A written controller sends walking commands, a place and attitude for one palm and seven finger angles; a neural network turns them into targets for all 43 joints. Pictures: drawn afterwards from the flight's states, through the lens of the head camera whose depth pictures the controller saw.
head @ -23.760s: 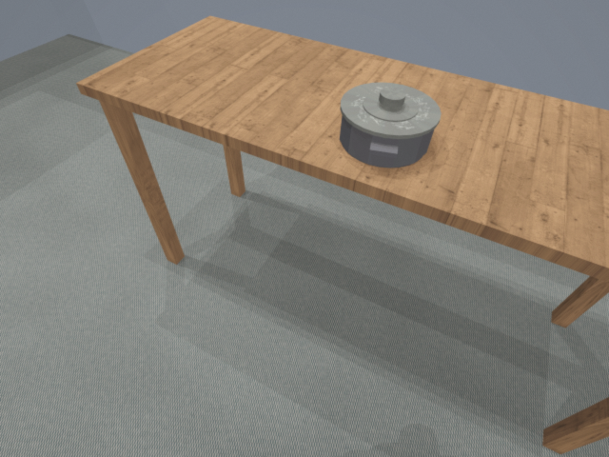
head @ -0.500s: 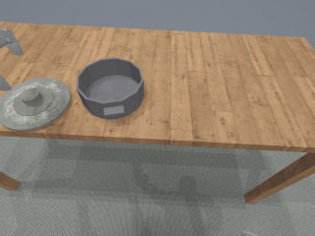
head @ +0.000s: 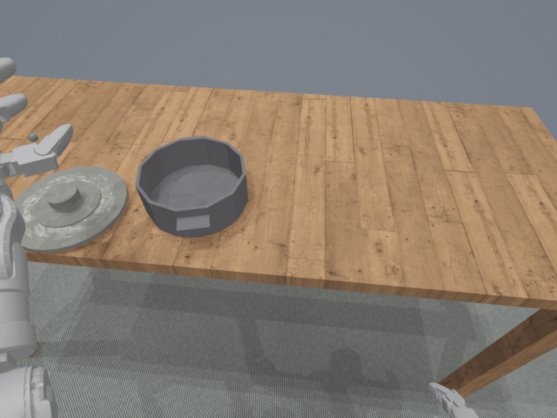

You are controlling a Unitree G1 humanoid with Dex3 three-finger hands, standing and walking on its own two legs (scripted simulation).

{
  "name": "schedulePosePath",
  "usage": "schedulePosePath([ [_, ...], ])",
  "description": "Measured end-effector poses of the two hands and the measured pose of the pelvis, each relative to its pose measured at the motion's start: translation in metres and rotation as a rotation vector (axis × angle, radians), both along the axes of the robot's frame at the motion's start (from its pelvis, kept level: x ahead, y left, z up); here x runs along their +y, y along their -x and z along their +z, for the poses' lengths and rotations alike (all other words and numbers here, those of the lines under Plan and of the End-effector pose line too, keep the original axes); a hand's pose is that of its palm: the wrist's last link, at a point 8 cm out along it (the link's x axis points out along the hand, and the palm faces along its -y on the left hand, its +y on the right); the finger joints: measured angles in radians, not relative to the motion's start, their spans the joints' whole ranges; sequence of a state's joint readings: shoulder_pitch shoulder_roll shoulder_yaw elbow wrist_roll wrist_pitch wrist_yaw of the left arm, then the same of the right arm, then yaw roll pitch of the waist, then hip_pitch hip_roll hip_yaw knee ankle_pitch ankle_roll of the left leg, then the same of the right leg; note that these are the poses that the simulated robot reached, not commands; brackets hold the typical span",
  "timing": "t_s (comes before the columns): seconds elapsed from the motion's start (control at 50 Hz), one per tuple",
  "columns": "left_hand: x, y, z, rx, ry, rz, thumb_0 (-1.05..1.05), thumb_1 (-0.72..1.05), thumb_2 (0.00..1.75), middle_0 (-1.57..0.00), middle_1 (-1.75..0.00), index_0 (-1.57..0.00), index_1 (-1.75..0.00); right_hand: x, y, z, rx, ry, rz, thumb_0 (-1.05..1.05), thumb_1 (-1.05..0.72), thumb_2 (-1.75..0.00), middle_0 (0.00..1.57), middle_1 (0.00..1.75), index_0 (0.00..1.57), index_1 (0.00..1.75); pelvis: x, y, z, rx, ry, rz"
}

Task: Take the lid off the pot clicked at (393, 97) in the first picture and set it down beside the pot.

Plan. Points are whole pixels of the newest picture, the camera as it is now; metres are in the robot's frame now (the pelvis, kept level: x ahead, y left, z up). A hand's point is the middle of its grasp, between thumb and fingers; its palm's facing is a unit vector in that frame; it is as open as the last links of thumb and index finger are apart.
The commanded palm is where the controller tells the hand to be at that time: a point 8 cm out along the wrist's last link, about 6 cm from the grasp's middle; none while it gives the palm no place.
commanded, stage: draw the hand back to the body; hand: left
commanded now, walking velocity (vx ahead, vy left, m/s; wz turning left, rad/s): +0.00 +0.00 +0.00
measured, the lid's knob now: (63, 195) +0.46 +0.41 +0.03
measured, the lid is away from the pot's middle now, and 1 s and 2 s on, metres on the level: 0.23 0.23 0.23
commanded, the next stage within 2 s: step back with the hand held close in 1.32 s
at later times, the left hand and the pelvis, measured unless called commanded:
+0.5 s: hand (24, 202) +0.28 +0.28 +0.22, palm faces +0.54 -0.81 -0.22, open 7.9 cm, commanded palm +0.21 +0.30 +0.23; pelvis -0.01 -0.02 +0.00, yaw +1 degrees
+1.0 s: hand (4, 292) +0.18 +0.25 +0.21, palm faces +0.47 -0.83 -0.29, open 7.4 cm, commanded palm +0.12 +0.28 +0.22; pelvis -0.03 -0.01 +0.00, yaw +1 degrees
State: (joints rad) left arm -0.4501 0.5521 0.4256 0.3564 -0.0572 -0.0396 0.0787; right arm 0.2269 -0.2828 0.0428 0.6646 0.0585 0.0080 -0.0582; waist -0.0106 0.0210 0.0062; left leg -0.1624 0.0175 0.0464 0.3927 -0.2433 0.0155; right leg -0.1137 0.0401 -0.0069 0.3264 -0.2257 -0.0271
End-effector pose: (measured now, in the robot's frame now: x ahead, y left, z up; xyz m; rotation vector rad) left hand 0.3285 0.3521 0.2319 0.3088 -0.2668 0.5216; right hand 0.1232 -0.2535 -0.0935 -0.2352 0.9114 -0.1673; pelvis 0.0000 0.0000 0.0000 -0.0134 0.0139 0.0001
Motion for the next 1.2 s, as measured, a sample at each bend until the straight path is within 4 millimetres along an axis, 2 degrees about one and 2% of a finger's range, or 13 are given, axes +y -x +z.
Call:
schedulePosePath([
  [0.18, -0.011, 0.039, -0.003, -0.006, -0.018, 0.035, 0.0, 0.37, 0.77, -0.3, -0.6, -0.3, -0.6, -0.009, -0.02, 0.0, -0.041, -0.013, 0.031, 0.01, -0.9, -0.9, 0.2, 0.3, 0.2, 0.3, -0.014, 0.0, 0.0, -0.024, -0.007, 0.01],
  [0.42, -0.033, 0.083, -0.007, -0.033, -0.029, 0.022, 0.01, 0.65, 0.84, -0.25, -0.44, -0.25, -0.44, 0.008, -0.045, 0.009, -0.15, -0.057, 0.103, 0.01, -0.9, -0.9, 0.2, 0.3, 0.2, 0.3, -0.024, 0.01, 0.001, -0.065, -0.011, 0.02],
  [0.68, -0.052, 0.131, -0.006, -0.073, -0.067, -0.02, 0.01, 0.86, 0.89, -0.21, -0.31, -0.22, -0.32, 0.016, -0.037, 0.011, -0.18, -0.067, 0.116, 0.02, -0.9, -0.9, 0.21, 0.3, 0.2, 0.3, -0.022, 0.019, 0.001, -0.098, -0.01, 0.018],
  [0.9, -0.063, 0.171, -0.01, -0.076, -0.111, -0.066, 0.01, 0.89, 0.9, -0.21, -0.3, -0.21, -0.3, 0.022, -0.029, 0.014, -0.203, -0.055, 0.122, 0.02, -0.9, -0.9, 0.2, 0.3, 0.2, 0.3, -0.015, 0.026, 0.002, -0.119, -0.006, 0.019],
  [1.2, -0.073, 0.22, -0.016, -0.043, -0.15, -0.113, 0.01, 0.89, 0.9, -0.21, -0.3, -0.21, -0.3, 0.048, -0.034, 0.024, -0.261, -0.064, 0.166, 0.02, -0.9, -0.9, 0.21, 0.3, 0.2, 0.3, -0.003, 0.032, 0.001, -0.134, 0.0, 0.026],
])
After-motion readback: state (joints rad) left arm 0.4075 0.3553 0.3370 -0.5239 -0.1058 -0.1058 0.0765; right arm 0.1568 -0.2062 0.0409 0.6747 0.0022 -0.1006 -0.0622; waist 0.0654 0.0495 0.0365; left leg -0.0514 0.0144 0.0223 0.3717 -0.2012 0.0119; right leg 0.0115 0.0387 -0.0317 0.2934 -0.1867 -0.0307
